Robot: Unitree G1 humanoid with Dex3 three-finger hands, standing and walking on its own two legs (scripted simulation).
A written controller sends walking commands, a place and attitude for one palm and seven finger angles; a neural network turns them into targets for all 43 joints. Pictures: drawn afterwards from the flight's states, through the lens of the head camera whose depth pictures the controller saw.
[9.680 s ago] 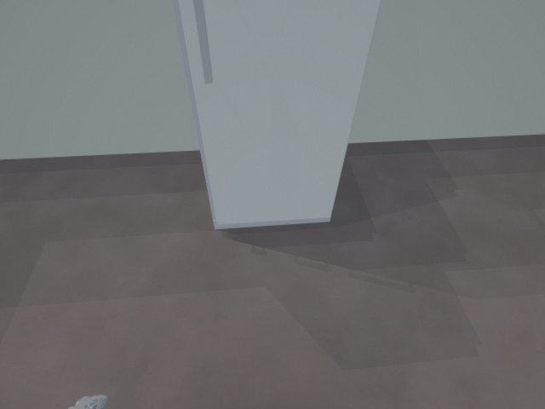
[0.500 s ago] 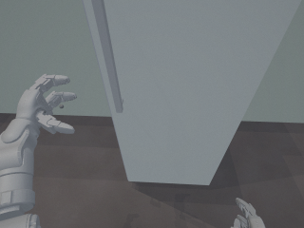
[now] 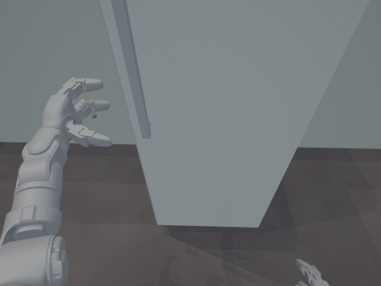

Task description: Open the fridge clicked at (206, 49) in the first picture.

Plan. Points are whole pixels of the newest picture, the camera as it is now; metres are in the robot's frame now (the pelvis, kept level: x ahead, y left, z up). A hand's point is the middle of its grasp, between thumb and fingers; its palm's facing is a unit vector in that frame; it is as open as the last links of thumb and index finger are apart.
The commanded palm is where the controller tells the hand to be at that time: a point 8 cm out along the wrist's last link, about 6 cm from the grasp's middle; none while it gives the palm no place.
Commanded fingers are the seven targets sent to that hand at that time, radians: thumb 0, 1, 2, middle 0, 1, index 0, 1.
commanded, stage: move the hooked fingers beside the handle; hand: left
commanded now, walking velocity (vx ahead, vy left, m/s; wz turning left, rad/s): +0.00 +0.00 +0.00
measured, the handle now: (135, 70) +0.51 +0.15 +0.21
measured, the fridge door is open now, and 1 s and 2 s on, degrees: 0 0 0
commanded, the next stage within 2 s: feel for the door with the fingertips in 1.18 s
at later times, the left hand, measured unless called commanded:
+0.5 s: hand (114, 100) +0.46 +0.19 +0.17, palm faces +0.00 -1.00 +0.00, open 14.0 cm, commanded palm +0.42 +0.25 +0.17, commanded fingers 0.00 -0.50 0.30 -0.30 -1.20 -0.30 -1.20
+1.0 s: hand (111, 104) +0.44 +0.19 +0.17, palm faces +0.01 -1.00 +0.01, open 14.0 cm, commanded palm +0.42 +0.25 +0.17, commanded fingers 0.00 -0.50 0.30 -0.30 -1.20 -0.30 -1.20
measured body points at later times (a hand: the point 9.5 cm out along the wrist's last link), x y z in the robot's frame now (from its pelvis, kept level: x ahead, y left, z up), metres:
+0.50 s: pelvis +0.01 +0.00 +0.00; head +0.03 +0.00 +0.45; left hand +0.45 +0.24 +0.17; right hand +0.07 -0.27 -0.12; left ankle +0.07 +0.13 -0.73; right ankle -0.05 -0.12 -0.73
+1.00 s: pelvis +0.01 +0.00 +0.00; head +0.02 -0.01 +0.45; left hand +0.44 +0.25 +0.17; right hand +0.13 -0.27 -0.11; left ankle +0.07 +0.13 -0.73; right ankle -0.05 -0.12 -0.73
